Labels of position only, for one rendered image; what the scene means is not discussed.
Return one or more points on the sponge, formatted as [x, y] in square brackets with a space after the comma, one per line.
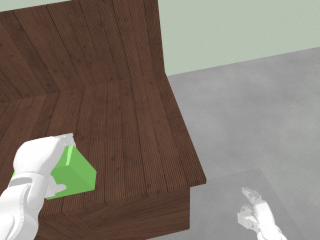
[74, 171]

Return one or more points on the robot left forearm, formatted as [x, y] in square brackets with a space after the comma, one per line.
[20, 205]

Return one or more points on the robot left hand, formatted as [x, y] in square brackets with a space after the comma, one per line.
[40, 156]

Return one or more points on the robot right forearm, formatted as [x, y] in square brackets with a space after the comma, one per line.
[269, 231]

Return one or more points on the table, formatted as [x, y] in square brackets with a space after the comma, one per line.
[95, 68]

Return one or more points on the robot right hand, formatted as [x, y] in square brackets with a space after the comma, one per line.
[250, 217]

